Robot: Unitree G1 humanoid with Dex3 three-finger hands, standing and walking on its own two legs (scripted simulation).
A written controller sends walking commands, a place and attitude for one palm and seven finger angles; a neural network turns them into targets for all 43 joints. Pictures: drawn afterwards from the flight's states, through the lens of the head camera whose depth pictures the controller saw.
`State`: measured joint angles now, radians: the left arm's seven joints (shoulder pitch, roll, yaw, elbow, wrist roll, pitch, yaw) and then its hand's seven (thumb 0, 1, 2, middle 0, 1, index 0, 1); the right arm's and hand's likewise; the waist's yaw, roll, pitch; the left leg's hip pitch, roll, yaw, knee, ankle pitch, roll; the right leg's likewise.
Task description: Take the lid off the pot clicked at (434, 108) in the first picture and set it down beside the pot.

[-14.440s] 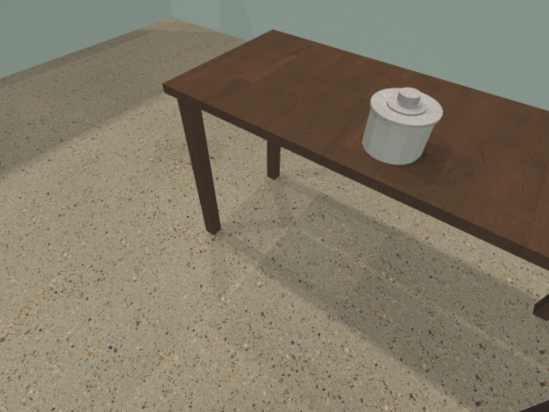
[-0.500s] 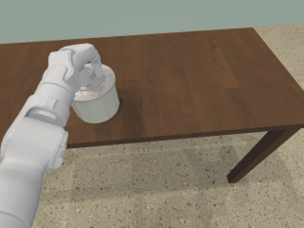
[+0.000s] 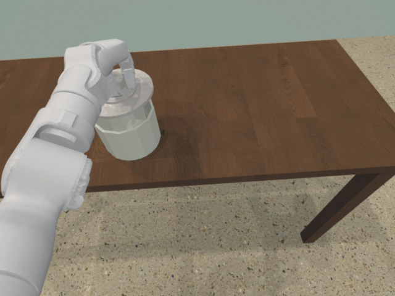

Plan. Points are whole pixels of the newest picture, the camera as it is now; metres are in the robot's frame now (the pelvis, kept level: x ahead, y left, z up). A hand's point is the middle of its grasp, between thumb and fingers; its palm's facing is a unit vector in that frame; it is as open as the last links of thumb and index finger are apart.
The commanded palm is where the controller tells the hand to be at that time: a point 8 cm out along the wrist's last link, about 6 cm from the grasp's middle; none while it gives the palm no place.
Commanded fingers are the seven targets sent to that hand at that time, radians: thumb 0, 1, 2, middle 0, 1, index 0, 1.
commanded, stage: lift the lid straight up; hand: left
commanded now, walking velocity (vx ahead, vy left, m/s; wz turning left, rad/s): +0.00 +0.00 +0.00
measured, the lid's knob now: (113, 81) +0.53 +0.15 +0.16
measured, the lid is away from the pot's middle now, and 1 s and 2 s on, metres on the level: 0.01 0.01 0.10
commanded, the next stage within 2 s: move the lid sideways beside the pot in 1.20 s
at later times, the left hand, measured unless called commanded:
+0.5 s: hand (93, 69) +0.49 +0.16 +0.22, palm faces -0.34 -0.06 -0.94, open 5.7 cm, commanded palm +0.50 +0.15 +0.29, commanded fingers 0.00 0.70 0.95 -0.69 -1.10 -0.91 -1.16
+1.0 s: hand (94, 44) +0.49 +0.14 +0.26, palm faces -0.29 -0.09 -0.95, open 5.6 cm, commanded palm +0.50 +0.14 +0.33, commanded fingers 0.00 0.70 0.95 -0.69 -1.10 -0.91 -1.16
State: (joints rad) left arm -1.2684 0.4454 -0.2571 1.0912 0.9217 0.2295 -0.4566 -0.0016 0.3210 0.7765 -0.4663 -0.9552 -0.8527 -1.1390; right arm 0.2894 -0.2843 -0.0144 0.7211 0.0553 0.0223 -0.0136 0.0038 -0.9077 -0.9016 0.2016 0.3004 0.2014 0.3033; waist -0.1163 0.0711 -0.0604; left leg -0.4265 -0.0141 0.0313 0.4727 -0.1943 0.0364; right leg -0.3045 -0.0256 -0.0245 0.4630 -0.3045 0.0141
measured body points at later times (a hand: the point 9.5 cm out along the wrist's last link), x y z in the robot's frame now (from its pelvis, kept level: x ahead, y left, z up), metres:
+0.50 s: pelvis +0.00 +0.01 +0.00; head +0.04 -0.01 +0.45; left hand +0.50 +0.16 +0.27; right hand +0.05 -0.27 -0.13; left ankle +0.02 +0.10 -0.74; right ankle -0.05 -0.13 -0.74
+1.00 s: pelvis -0.01 +0.01 +0.00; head +0.04 -0.01 +0.45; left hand +0.50 +0.14 +0.31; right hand +0.04 -0.26 -0.13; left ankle +0.02 +0.10 -0.74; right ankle -0.05 -0.13 -0.74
